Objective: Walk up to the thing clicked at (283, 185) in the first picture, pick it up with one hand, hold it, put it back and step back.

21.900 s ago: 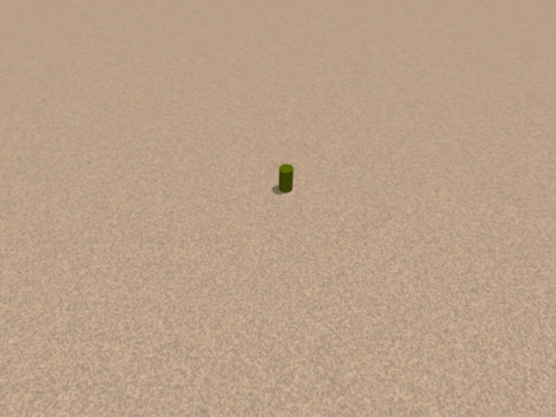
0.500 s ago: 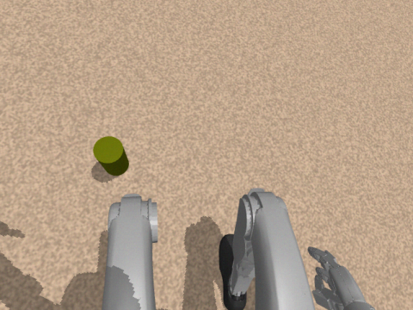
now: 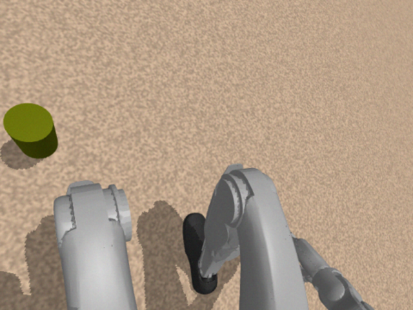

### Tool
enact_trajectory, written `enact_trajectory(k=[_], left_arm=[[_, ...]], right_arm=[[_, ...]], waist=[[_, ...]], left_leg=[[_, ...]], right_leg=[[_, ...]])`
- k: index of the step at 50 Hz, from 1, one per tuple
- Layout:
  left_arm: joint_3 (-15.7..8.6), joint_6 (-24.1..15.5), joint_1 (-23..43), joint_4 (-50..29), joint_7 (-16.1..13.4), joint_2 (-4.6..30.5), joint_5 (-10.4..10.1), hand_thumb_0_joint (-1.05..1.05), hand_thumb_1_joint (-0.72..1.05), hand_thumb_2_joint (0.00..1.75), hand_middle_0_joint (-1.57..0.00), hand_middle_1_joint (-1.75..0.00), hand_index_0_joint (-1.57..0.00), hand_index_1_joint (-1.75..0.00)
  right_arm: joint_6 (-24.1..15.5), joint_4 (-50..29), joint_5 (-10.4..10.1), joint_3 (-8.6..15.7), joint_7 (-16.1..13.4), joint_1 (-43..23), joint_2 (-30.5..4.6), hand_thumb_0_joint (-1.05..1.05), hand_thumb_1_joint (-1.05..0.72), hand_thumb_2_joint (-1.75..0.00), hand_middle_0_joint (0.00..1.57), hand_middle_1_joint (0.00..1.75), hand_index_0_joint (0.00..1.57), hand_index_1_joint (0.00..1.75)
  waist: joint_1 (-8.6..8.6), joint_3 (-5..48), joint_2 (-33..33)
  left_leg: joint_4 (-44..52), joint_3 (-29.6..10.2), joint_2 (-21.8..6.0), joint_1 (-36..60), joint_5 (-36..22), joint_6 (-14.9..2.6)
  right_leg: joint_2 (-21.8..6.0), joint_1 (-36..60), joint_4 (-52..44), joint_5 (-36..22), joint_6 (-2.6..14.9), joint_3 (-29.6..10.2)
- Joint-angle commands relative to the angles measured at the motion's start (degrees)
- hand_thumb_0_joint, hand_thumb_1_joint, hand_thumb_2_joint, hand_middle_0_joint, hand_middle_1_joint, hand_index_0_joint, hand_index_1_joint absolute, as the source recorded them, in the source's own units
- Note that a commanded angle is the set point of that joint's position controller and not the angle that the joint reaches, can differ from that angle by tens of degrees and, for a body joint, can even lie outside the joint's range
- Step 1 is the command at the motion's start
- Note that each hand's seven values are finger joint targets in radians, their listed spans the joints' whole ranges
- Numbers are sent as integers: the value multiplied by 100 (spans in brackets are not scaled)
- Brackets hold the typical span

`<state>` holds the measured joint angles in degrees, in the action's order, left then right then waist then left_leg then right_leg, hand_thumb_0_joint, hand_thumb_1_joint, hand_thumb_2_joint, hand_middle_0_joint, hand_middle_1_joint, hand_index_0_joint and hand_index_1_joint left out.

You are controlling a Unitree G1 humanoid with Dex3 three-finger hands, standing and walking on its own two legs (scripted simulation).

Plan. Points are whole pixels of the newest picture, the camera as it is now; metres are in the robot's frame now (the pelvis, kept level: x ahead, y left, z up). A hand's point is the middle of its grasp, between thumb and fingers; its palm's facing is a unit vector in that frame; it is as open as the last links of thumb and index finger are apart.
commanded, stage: close in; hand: left
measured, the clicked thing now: (34, 133) +0.45 +0.26 -0.23
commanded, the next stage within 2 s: rest palm in 0.60 s
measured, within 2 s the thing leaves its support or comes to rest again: leaves its support in 1.96 s
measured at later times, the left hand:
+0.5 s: hand (19, 143) +0.41 +0.27 -0.18, palm faces +0.16 -0.99 +0.02, open 17.6 cm
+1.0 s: hand (36, 140) +0.42 +0.25 -0.21, palm faces +0.24 -0.97 +0.02, open 16.1 cm
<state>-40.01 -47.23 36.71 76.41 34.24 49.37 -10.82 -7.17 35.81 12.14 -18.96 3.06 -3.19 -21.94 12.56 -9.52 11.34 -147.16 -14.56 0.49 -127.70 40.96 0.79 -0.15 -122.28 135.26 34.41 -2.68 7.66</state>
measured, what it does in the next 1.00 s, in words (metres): stands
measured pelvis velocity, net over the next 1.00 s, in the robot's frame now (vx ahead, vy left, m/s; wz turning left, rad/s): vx -0.01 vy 0.02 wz -0.08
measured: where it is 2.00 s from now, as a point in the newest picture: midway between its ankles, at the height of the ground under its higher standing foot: (152, 286)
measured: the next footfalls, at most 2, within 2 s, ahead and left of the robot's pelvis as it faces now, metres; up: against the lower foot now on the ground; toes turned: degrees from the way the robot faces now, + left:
none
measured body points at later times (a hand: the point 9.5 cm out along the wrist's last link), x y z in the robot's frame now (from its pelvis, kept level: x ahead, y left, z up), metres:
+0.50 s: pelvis -0.01 +0.01 -0.02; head +0.21 +0.19 +0.33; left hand +0.40 +0.32 -0.18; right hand +0.13 -0.25 -0.04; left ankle +0.08 +0.12 -0.27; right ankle +0.14 -0.13 -0.27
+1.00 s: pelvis -0.01 +0.02 -0.02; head +0.23 +0.20 +0.31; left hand +0.41 +0.30 -0.20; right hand +0.14 -0.24 -0.04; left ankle +0.08 +0.12 -0.27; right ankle +0.14 -0.13 -0.27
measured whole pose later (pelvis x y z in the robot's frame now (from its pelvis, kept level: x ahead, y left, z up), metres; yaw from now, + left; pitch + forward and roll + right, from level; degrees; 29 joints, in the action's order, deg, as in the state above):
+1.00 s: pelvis -0.01 +0.02 -0.02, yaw -5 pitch +11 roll -20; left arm -25.8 -67.3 37.0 86.7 -0.3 47.0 -3.2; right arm -0.1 31.8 22.0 -30.9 9.0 -9.6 -21.7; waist 15.3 -18.2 16.4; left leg -153.5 -22.0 0.7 -125.7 41.5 -0.4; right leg 2.6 -117.1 135.1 32.1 -4.6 13.2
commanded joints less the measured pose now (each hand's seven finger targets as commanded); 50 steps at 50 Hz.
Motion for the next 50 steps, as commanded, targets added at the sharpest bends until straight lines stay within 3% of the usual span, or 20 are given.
enact_trajectory(k=[1,4,8,13,15,19,20,23,26,29,30,36,40,46,48,50], left_arm=[[342,-704,1220,-491,-269,1217,-74,0,-61,1,-7,-9,-6,-8],[475,-968,1257,-291,-570,1136,-55,0,-61,0,-7,-9,-7,-8],[247,-1313,1110,-51,-1123,1272,-26,0,-61,0,-7,-9,-7,-8],[319,-1664,1023,-28,-1667,1179,258,0,-61,2,-6,-8,-6,-7],[501,-1737,1045,-15,-1811,1122,381,0,-57,4,-6,-7,-6,-7],[974,-1814,1109,-82,-1960,779,473,0,-54,3,-6,-6,-5,-6],[1028,-1830,1169,-57,-2007,684,465,0,-53,3,-5,-6,-5,-6],[1199,-1912,1270,-39,-2158,550,384,0,-56,4,-5,-7,-5,-6],[1232,-2005,1316,98,-2359,452,304,0,-56,5,-5,-8,-5,-7],[1294,-2124,1363,270,-2581,547,473,0,-55,9,-5,-9,-6,-9],[1258,-2158,1279,322,-2655,570,517,0,-55,10,-5,-9,-5,-9],[1175,-2289,1032,415,-3052,635,697,0,-41,15,-9,-8,-7,-9],[1438,-2287,1087,384,-3156,445,782,0,-34,20,-12,-12,-10,-13],[1505,-2435,1289,207,-3410,383,758,0,-23,23,-13,-14,-11,-14],[1508,-2483,1385,210,-3476,539,812,0,-20,27,-16,-17,-15,-18],[1483,-2473,1280,251,-3542,617,892,0,-8,37,-32,-31,-30,-32]], right_arm=[[68,-166,125,435,-50,338,-1953,0,-94,-91,20,30,20,30],[131,-266,228,267,19,94,-2021,0,-94,-91,20,30,20,30],[223,-344,365,75,125,-32,-2074,0,-95,-91,20,30,20,30],[378,-417,542,-55,224,-192,-2153,0,-94,-91,20,30,20,30],[427,-414,604,-94,255,-236,-2131,0,-93,-91,20,30,20,30],[491,-406,714,-111,284,-326,-2136,0,-93,-91,20,30,20,30],[514,-404,722,-105,293,-307,-2166,0,-93,-91,20,30,20,30],[525,-410,743,-166,336,-304,-2170,0,-93,-90,20,30,20,30],[541,-427,779,-238,362,-294,-2169,0,-92,-90,20,30,20,30],[592,-442,825,-294,381,-367,-2165,0,-92,-90,20,30,20,30],[616,-477,839,-313,385,-434,-2138,0,-91,-90,20,30,20,30],[731,-526,963,-391,430,-473,-2096,0,-91,-91,20,30,20,30],[769,-513,978,-386,438,-507,-2097,0,-90,-91,20,30,20,30],[761,-435,1005,-423,490,-429,-2126,0,-90,-90,20,30,20,30],[771,-421,1005,-467,501,-483,-2109,0,-89,-90,20,30,20,30],[809,-393,1026,-476,496,-454,-2106,0,-89,-90,20,30,20,30]], waist=[[457,3382,-3073],[520,3108,-2823],[453,3005,-2745],[537,2776,-3088],[603,2645,-3097],[813,2392,-3048],[908,2359,-2967],[962,2393,-2736],[986,2412,-2565],[992,2192,-2665],[922,2081,-2664],[848,2077,-2833],[999,2066,-2726],[1128,2335,-2725],[1126,2273,-2781],[1060,2226,-2925]], left_leg=[[1892,398,-323,2837,-1084,104],[1759,309,-327,2613,-943,76],[1685,217,-315,2473,-851,83],[1807,31,-360,2711,-859,187],[1747,70,-363,2529,-797,165],[1702,31,-378,2374,-593,131],[1726,-43,-380,2405,-551,139],[1655,-109,-358,2303,-410,95],[1604,-208,-341,2294,-393,86],[1695,-295,-361,2299,-291,126],[1727,-307,-370,2251,-257,135],[1647,-205,-356,2276,-500,147],[1634,-250,-372,2274,-480,127],[1568,-401,-379,2531,-795,155],[1557,-389,-375,2443,-712,149],[1619,-386,-404,2532,-744,182]], right_leg=[[168,1448,-801,-747,391,749],[201,1555,-782,-699,345,828],[254,1784,-709,-688,308,942],[272,1736,-612,-755,307,1081],[305,1785,-638,-764,315,1077],[321,1690,-698,-721,291,1081],[310,1650,-698,-704,272,1123],[336,1721,-728,-666,240,1144],[353,1775,-714,-679,214,1172],[350,1663,-656,-599,227,1219],[358,1609,-645,-567,234,1225],[415,1880,-700,-757,237,1194],[436,1824,-728,-804,229,1241],[446,1944,-613,-1097,208,1328],[460,1925,-632,-1041,217,1333],[456,1942,-624,-1033,230,1315]])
